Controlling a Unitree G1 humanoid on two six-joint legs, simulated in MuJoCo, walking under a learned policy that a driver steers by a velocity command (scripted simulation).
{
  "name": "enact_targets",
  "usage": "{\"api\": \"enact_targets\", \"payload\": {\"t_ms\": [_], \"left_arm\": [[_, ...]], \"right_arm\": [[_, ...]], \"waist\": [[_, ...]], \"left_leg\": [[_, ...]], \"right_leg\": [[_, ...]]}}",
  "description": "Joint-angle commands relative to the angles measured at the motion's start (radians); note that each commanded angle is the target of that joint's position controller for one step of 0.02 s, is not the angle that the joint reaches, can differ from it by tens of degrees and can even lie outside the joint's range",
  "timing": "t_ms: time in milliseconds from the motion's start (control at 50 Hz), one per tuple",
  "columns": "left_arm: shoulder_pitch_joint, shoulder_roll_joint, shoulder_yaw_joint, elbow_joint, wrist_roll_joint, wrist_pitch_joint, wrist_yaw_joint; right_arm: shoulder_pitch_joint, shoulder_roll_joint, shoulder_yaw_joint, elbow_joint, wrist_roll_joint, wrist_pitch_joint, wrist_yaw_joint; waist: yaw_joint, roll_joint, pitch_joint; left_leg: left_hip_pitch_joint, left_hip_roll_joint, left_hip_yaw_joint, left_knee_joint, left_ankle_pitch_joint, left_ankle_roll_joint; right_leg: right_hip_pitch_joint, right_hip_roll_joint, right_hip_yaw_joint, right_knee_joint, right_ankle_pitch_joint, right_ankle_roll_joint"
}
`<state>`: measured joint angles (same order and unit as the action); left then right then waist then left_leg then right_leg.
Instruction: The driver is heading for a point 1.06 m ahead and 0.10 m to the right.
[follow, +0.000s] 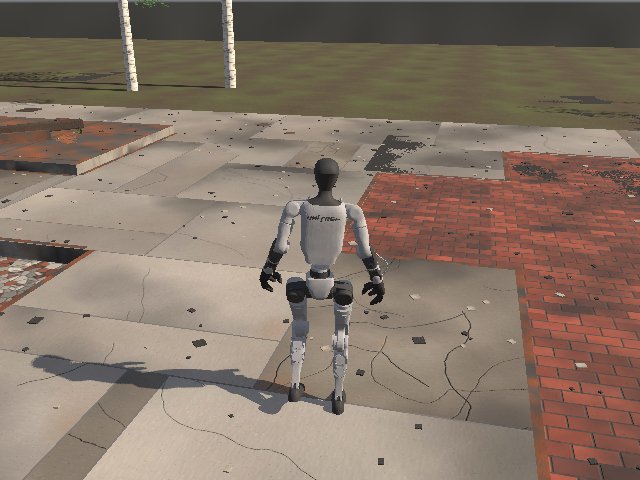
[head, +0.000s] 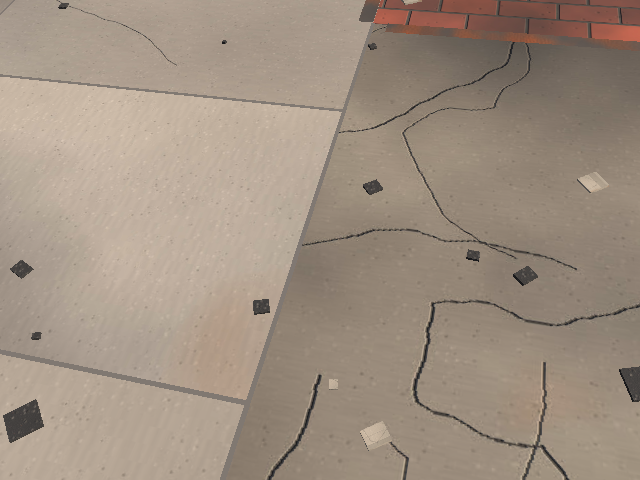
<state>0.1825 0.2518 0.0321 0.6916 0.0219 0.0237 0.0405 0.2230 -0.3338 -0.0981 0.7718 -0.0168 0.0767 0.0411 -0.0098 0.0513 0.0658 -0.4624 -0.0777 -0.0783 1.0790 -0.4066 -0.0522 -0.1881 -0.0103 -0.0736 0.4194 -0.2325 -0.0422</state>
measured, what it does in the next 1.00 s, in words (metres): walks ahead: left foot, then right foot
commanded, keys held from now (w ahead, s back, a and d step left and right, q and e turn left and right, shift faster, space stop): q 0.06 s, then no key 0.10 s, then w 0.84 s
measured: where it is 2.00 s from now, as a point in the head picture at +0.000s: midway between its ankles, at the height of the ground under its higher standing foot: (310, 312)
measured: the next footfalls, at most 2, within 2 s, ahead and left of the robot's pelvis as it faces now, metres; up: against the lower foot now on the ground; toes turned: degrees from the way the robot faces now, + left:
left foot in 0.22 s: +0.01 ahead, +0.12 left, +0.00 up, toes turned +5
right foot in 0.72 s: +0.31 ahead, -0.06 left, +0.00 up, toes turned +4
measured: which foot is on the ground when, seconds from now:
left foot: up 0.00-0.20, down 0.22-0.74, up 0.76-1.00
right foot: down 0.00-0.22, up 0.24-0.70, down 0.72-1.00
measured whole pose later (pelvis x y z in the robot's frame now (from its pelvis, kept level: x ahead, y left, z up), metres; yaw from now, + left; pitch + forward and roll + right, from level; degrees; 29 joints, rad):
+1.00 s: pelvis +0.30 +0.01 +0.00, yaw +8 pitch +0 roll +0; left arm 0.39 0.22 0.03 0.91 0.01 -0.08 -0.02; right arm 0.21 -0.27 -0.03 0.89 -0.04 -0.04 0.04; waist 0.01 0.05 0.03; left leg -0.60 0.09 0.00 1.02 -0.16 0.05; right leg -0.07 0.07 -0.08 0.26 -0.20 -0.09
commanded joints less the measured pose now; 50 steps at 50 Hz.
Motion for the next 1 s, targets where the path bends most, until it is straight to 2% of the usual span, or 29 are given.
{"api": "enact_targets", "payload": {"t_ms": [20,80,140,160,180,200,220,240,260,280,300,320,340,360,420,520,620,680,700,720,740,760,780,800,820,860,900,940,1000], "left_arm": [[0.056,0.168,0.049,-0.035,0.002,-0.013,0.001],[0.046,0.184,0.056,-0.029,0.005,-0.013,-0.013],[0.044,0.206,0.062,-0.011,0.006,-0.009,-0.029],[0.037,0.209,0.062,-0.006,0.001,-0.006,-0.032],[0.029,0.208,0.061,-0.003,-0.007,-0.002,-0.036],[0.043,0.189,0.055,0.005,-0.009,0.001,-0.039],[0.063,0.101,0.032,-0.007,0.003,0.004,-0.047],[-0.015,0.074,0.016,-0.08,0.009,0.01,-0.046],[-0.063,0.156,0.037,-0.07,0.018,0.016,-0.044],[-0.056,0.16,0.043,-0.055,0.004,0.014,-0.059],[-0.022,0.165,0.047,-0.029,-0.005,0.004,-0.072],[0.001,0.169,0.052,-0.01,0.007,-0.005,-0.08],[0.033,0.163,0.052,0.021,0.02,-0.011,-0.085],[0.048,0.152,0.051,0.035,0.023,-0.015,-0.088],[0.006,0.13,0.048,0.033,0.015,-0.02,-0.092],[-0.09,0.109,0.042,0.01,0.013,-0.03,-0.09],[-0.164,0.094,0.033,-0.026,0.009,-0.044,-0.091],[-0.104,0.102,0.036,-0.023,0.006,-0.053,-0.081],[-0.021,0.108,0.043,0.001,0.005,-0.057,-0.071],[0.128,0.13,0.057,0.055,0.011,-0.067,-0.057],[0.312,0.204,0.077,0.09,0.029,-0.078,-0.041],[0.385,0.328,0.098,0.109,0.034,-0.084,-0.041],[0.306,0.258,0.081,0.109,0.007,-0.078,-0.05],[0.193,0.194,0.065,0.087,0.0,-0.077,-0.055],[0.133,0.141,0.051,0.079,0.0,-0.083,-0.06],[0.103,0.097,0.034,0.094,-0.003,-0.098,-0.058],[0.147,0.096,0.032,0.124,-0.008,-0.115,-0.058],[0.186,0.102,0.033,0.153,-0.015,-0.123,-0.057],[0.242,0.088,0.026,0.19,-0.018,-0.122,-0.056]], "right_arm": [[-0.05,-0.052,-0.003,-0.082,0.004,-0.003,0.007],[-0.072,-0.031,0.013,-0.099,0.01,-0.002,0.011],[-0.055,-0.031,0.021,-0.1,0.018,-0.009,0.002],[-0.034,-0.027,0.023,-0.093,0.017,-0.014,-0.003],[0.004,-0.019,0.029,-0.078,0.008,-0.022,-0.008],[0.031,-0.028,0.032,-0.064,-0.008,-0.034,-0.015],[0.08,-0.087,0.024,-0.055,-0.025,-0.048,-0.023],[0.137,-0.242,-0.016,-0.051,-0.015,-0.049,-0.024],[0.158,-0.177,-0.005,-0.029,-0.014,-0.052,-0.026],[0.105,-0.105,0.022,-0.026,-0.011,-0.055,-0.027],[0.052,-0.072,0.035,-0.028,-0.009,-0.06,-0.031],[0.037,-0.064,0.041,-0.025,-0.003,-0.072,-0.04],[0.04,-0.058,0.044,-0.019,-0.003,-0.086,-0.044],[0.057,-0.061,0.044,-0.009,-0.001,-0.098,-0.042],[0.107,-0.07,0.04,0.022,0.003,-0.123,-0.035],[0.175,-0.071,0.036,0.069,0.0,-0.137,-0.038],[0.213,-0.082,0.033,0.112,-0.004,-0.152,-0.042],[0.193,-0.101,0.028,0.126,-0.003,-0.155,-0.044],[0.173,-0.111,0.026,0.129,-0.002,-0.155,-0.044],[0.172,-0.102,0.03,0.135,-0.002,-0.154,-0.042],[0.169,-0.066,0.044,0.116,-0.002,-0.157,-0.04],[0.243,0.033,0.063,0.088,0.015,-0.16,-0.036],[0.214,-0.042,0.046,0.105,-0.011,-0.158,-0.038],[0.176,-0.057,0.039,0.102,-0.008,-0.159,-0.03],[0.14,-0.042,0.045,0.1,-0.006,-0.161,-0.022],[0.141,-0.016,0.051,0.113,-0.02,-0.142,-0.014],[0.137,0.003,0.056,0.119,-0.023,-0.127,-0.005],[0.073,0.011,0.058,0.102,-0.024,-0.118,0.0],[-0.061,0.021,0.065,0.061,-0.026,-0.115,0.004]], "waist": [[0.047,-0.197,-0.073],[0.052,-0.219,-0.085],[0.046,-0.25,-0.103],[0.03,-0.245,-0.107],[0.005,-0.223,-0.125],[-0.016,-0.168,-0.131],[-0.027,0.069,-0.154],[-0.067,0.269,-0.093],[-0.097,0.134,-0.031],[-0.057,0.106,0.02],[-0.022,0.105,0.049],[-0.011,0.114,0.05],[-0.004,0.095,0.031],[0.001,0.066,0.01],[-0.013,0.044,0.016],[-0.047,0.039,0.05],[-0.054,0.041,0.078],[-0.011,0.044,0.053],[0.037,0.03,0.017],[0.102,-0.026,-0.068],[0.175,-0.131,-0.204],[0.135,-0.386,-0.282],[0.098,-0.238,-0.205],[0.05,-0.149,-0.097],[0.032,-0.092,-0.052],[-0.003,-0.125,-0.037],[-0.01,-0.124,-0.042],[-0.009,-0.113,-0.015],[0.015,-0.108,0.017]], "left_leg": [[-0.103,0.028,0.037,-0.077,-0.03,-0.016],[0.02,0.047,0.078,-0.23,-0.061,0.003],[0.139,0.027,0.118,-0.376,-0.063,0.036],[0.183,0.021,0.128,-0.462,-0.016,0.048],[0.271,0.011,0.144,-0.603,0.074,0.067],[0.398,0.016,0.112,-0.743,0.166,0.085],[0.556,0.219,-0.181,-0.862,0.0,0.127],[0.498,0.452,-0.513,-0.922,-0.087,0.285],[0.44,0.442,-0.489,-0.934,-0.181,0.331],[0.405,0.384,-0.418,-0.96,-0.265,0.311],[0.394,0.326,-0.35,-0.985,-0.24,0.269],[0.412,0.287,-0.296,-0.994,-0.153,0.248],[0.427,0.258,-0.243,-0.986,-0.051,0.241],[0.443,0.251,-0.215,-0.978,0.014,0.241],[0.467,0.26,-0.189,-0.993,0.054,0.262],[0.479,0.281,-0.169,-1.006,0.092,0.287],[0.468,0.299,-0.131,-0.962,0.254,0.278],[0.436,0.311,-0.108,-0.889,0.464,0.246],[0.408,0.291,-0.078,-0.791,0.631,0.225],[0.361,0.23,-0.017,-0.579,0.757,0.2],[0.209,0.163,0.046,-0.271,0.583,0.171],[-0.095,-0.027,0.089,0.049,-0.049,0.126],[-0.168,0.008,-0.045,0.159,-0.071,0.152],[-0.182,0.073,-0.034,0.17,0.029,0.164],[-0.155,0.114,-0.013,0.123,0.104,0.162],[-0.093,0.156,0.02,0.057,0.158,0.141],[-0.088,0.157,0.045,0.047,0.181,0.121],[-0.16,0.172,0.068,0.01,0.224,0.104],[-0.243,0.18,0.104,-0.108,0.311,0.078]], "right_leg": [[0.198,-0.26,0.161,-0.084,0.428,-0.174],[0.149,-0.265,0.113,-0.058,0.455,-0.168],[0.108,-0.267,0.104,-0.011,0.517,-0.163],[0.097,-0.263,0.099,0.017,0.52,-0.152],[0.056,-0.249,0.078,0.044,0.389,-0.123],[-0.043,-0.227,0.055,0.086,0.18,-0.072],[-0.236,-0.138,-0.036,0.3,-0.154,-0.006],[-0.456,0.018,-0.057,0.442,-0.412,0.023],[-0.475,-0.042,0.059,0.531,-0.361,0.02],[-0.479,-0.054,0.079,0.537,-0.269,0.016],[-0.468,-0.059,0.08,0.513,-0.192,0.02],[-0.458,-0.062,0.071,0.509,-0.129,0.027],[-0.439,-0.057,0.061,0.527,-0.078,0.032],[-0.434,-0.054,0.055,0.539,-0.046,0.034],[-0.489,-0.062,0.051,0.513,0.013,0.051],[-0.53,-0.069,0.046,0.384,0.065,0.073],[-0.451,-0.057,0.036,0.237,0.065,0.035],[-0.273,-0.019,0.003,0.171,0.021,-0.014],[-0.137,0.016,-0.017,0.127,0.026,-0.031],[0.067,0.042,-0.02,0.077,0.028,-0.052],[0.305,-0.132,0.178,0.015,-0.148,-0.097],[0.475,-0.395,0.697,-0.157,-0.35,-0.185],[0.368,-0.381,0.797,-0.226,-0.386,-0.189],[0.255,-0.355,0.628,-0.207,-0.349,-0.177],[0.164,-0.305,0.506,-0.224,-0.208,-0.163],[0.088,-0.223,0.342,-0.253,-0.002,-0.132],[0.078,-0.207,0.274,-0.264,0.172,-0.144],[0.095,-0.197,0.221,-0.287,0.249,-0.152],[0.126,-0.169,0.159,-0.302,0.355,-0.152]]}}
